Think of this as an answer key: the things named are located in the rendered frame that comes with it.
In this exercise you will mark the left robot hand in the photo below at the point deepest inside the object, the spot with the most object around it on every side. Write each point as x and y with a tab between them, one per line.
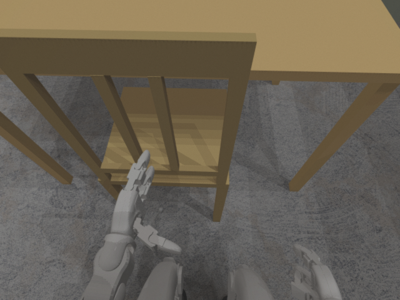
130	203

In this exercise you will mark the left robot forearm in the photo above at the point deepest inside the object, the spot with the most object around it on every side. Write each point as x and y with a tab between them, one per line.
113	265

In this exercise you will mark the robot thigh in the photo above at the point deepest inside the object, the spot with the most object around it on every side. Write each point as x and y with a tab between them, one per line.
246	284
164	282

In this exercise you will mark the right robot hand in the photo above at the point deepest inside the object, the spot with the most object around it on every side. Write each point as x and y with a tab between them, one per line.
319	284

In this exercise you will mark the right robot thigh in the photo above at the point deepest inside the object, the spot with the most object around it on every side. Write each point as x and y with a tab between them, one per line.
246	284

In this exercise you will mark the left robot thigh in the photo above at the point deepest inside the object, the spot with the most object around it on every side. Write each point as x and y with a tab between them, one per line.
164	282

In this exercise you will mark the table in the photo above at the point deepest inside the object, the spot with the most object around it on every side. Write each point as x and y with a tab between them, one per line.
351	41

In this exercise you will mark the chair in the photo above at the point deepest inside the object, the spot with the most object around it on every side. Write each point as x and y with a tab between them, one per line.
190	133

